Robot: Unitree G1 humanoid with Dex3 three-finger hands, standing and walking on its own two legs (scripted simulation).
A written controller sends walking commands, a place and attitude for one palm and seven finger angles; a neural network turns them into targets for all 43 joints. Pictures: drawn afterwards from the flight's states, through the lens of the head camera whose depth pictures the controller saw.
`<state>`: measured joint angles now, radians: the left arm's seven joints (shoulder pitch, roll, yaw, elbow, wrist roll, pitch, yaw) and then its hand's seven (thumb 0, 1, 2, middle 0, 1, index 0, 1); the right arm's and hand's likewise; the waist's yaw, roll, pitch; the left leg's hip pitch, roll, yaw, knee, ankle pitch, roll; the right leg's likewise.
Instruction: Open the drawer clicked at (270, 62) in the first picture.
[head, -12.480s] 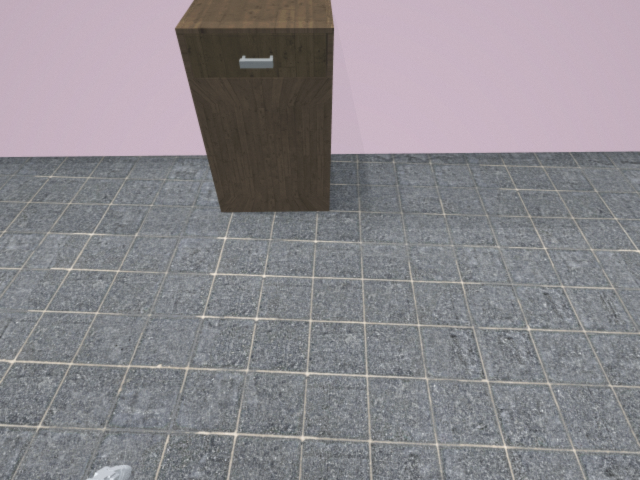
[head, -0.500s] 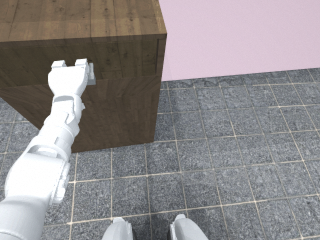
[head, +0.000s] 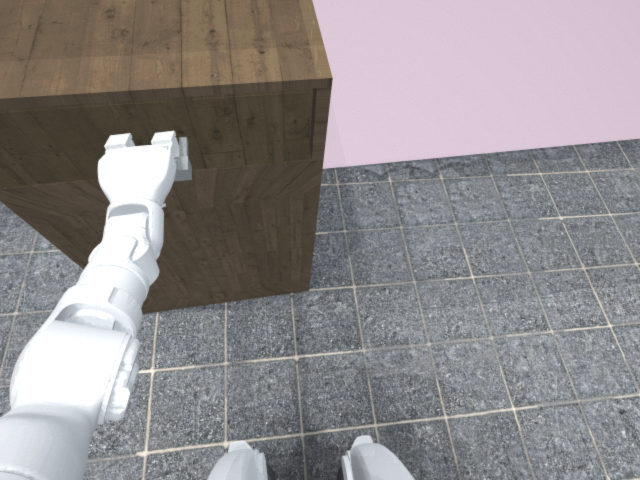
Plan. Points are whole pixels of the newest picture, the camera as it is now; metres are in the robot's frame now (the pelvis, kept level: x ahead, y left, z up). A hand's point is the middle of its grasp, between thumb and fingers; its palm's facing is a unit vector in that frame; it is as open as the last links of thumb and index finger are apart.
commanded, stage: pull the drawer open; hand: left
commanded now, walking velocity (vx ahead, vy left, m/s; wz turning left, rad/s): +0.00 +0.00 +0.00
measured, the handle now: (149, 159) +0.55 +0.19 +0.01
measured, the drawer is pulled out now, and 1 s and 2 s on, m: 0.00 0.10 0.30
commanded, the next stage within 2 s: none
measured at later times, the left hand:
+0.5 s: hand (153, 218) +0.47 +0.18 -0.01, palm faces -0.04 -0.02 -1.00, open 5.5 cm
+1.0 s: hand (153, 260) +0.40 +0.18 -0.01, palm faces -0.02 -0.06 -1.00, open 5.5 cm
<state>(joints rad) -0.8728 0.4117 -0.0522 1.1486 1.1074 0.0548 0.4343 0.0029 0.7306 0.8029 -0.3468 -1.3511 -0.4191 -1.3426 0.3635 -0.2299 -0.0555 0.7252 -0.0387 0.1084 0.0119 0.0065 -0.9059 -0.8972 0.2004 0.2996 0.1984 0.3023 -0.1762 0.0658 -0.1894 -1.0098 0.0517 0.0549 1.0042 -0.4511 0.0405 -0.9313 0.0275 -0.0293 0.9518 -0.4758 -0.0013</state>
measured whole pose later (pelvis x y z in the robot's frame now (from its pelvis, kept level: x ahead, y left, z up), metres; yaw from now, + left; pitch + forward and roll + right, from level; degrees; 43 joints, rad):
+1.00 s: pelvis +0.01 -0.01 +0.02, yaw +0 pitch +20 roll -1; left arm -0.42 0.28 -0.11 0.80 1.10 0.06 0.51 0.02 0.74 0.80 -0.30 -1.35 -0.42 -1.34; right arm 0.33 -0.22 -0.08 0.72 -0.02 0.15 0.03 0.01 -0.91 -0.90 0.20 0.30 0.20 0.30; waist -0.08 0.06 -0.20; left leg -0.80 0.04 0.07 0.89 -0.43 0.03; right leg -0.74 0.03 -0.01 0.86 -0.46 -0.01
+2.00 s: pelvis +0.00 -0.03 +0.01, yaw +1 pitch +13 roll +1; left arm 0.41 0.26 -0.17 0.05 1.11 0.03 0.53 0.05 0.69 0.77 -0.27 -1.35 -0.42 -1.35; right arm 0.13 -0.22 -0.02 0.54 -0.05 0.11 0.07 0.02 -0.91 -0.90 0.20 0.30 0.20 0.30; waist 0.02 0.04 -0.19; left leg -0.72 0.04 0.07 0.97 -0.46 -0.01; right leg -0.69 0.02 -0.01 1.00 -0.54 -0.05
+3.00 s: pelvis -0.01 -0.05 +0.01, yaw +3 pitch +12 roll +2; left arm 0.33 0.29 -0.17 0.11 1.10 0.03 0.51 0.01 -0.12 0.46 -0.33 -1.27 -0.35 -1.24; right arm 0.11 -0.22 -0.01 0.57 -0.03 0.09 0.00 0.02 -0.91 -0.90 0.20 0.30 0.20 0.30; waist 0.04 0.04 -0.17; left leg -0.71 0.04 0.03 0.93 -0.43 -0.02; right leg -0.67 0.02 -0.04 0.98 -0.52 -0.07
